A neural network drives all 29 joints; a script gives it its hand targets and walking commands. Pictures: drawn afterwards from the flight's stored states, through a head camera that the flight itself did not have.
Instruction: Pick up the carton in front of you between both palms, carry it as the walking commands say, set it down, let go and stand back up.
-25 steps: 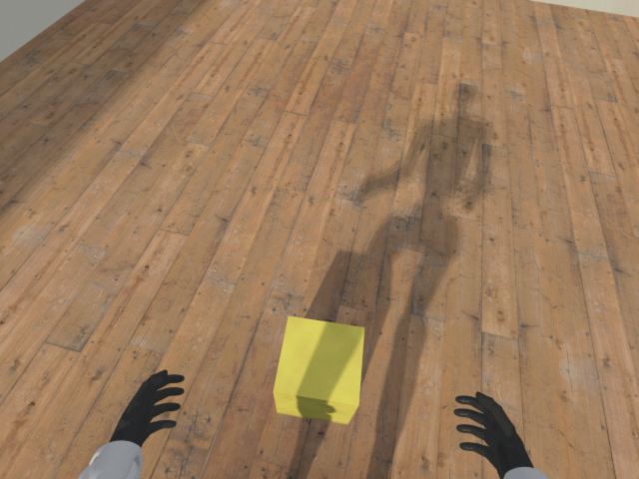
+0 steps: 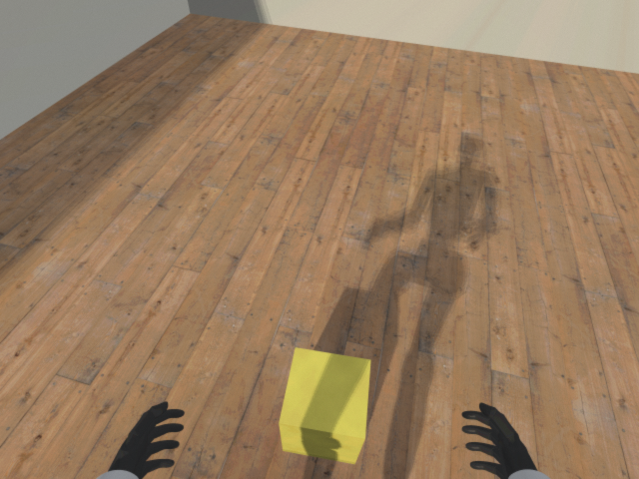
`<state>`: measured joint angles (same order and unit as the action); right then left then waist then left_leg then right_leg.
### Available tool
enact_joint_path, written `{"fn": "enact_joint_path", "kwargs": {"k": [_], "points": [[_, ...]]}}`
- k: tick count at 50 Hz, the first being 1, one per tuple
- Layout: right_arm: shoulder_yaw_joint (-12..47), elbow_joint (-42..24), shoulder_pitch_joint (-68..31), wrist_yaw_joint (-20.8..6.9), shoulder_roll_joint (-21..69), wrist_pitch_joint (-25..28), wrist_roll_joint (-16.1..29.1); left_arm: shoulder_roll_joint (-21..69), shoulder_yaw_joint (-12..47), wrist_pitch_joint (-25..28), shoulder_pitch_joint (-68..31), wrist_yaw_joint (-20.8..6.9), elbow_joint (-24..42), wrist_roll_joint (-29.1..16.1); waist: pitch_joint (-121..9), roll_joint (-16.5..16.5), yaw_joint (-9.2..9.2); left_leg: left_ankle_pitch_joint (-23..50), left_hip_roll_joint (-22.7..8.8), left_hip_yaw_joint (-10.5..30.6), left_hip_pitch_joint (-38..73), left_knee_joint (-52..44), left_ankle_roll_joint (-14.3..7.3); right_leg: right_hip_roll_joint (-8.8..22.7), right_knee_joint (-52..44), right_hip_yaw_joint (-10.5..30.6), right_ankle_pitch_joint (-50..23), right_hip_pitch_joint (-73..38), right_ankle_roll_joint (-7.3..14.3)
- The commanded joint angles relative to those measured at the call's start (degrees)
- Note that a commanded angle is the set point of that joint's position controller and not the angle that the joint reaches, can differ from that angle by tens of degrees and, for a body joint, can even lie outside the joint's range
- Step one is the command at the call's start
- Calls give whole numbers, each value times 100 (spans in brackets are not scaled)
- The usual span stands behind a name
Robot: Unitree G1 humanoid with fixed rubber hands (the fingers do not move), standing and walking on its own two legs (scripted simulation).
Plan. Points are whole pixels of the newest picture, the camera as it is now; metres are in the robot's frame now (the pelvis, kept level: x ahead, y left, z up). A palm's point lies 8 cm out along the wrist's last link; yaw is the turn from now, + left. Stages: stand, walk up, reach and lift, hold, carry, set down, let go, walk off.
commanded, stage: stand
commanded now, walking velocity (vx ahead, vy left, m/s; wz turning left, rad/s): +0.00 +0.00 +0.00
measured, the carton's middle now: (325, 406) +0.43 -0.03 -0.65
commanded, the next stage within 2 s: none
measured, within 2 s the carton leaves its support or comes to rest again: neither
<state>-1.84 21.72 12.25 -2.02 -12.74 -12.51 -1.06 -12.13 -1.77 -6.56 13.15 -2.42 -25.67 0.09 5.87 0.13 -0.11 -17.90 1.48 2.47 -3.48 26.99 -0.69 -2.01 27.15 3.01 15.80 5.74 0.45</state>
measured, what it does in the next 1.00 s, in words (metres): stands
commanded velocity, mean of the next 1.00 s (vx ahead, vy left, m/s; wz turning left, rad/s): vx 0.00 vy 0.00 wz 0.00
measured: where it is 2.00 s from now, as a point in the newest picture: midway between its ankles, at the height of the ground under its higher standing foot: outside the picture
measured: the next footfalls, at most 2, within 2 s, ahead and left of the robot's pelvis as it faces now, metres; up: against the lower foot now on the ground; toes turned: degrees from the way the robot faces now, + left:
none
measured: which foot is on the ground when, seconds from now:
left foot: down 0.00-1.00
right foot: down 0.00-1.00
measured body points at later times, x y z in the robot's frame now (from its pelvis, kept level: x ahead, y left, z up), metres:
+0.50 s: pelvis +0.00 -0.01 +0.00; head +0.00 -0.02 +0.45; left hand +0.12 +0.27 -0.10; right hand +0.14 -0.29 -0.11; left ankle -0.03 +0.11 -0.74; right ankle -0.01 -0.12 -0.74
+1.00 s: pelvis -0.02 -0.02 +0.00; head -0.02 -0.03 +0.45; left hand +0.08 +0.27 -0.11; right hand +0.09 -0.30 -0.12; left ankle -0.03 +0.11 -0.74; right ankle -0.01 -0.12 -0.74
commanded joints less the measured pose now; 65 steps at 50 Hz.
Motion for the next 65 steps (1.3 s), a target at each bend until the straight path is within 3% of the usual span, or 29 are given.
{"fn": "enact_joint_path", "kwargs": {"k": [1, 5, 13, 25, 65], "points": [[-399, 297, -495, 178, -1097, 519, 114, -1106, -455, 313, -238, 234, -390, 99, -530, 474, -67, 1158, -184, -73, -739, -70, 171, 273, -121, -61, -1117, 460, -159], [-390, 726, -346, 195, -904, 1148, 17, -1018, -470, 618, -258, 329, -653, 99, -532, 88, 10, 632, -277, 178, -699, -153, 117, 370, -282, 145, -568, 734, -47], [-405, 1292, -252, 292, -1053, 1366, -20, -1074, -442, 782, -292, 391, -1090, 122, -767, -65, 7, 1452, -382, 313, -545, -61, 100, 438, -183, 201, -1462, 503, -31], [-329, 1776, -77, 376, -1152, 1401, -8, -1196, -393, 815, -242, 445, -1511, 115, -678, -22, -16, 1436, -453, 408, -592, -191, 87, 539, -254, 301, -1515, 331, 13], [-143, 2849, -100, 415, -1440, 1430, 90, -1450, -258, 825, -397, 401, -2555, 3, -341, -17, -10, 778, -644, 515, -514, -824, 56, 685, -867, 558, -714, 327, 57]]}}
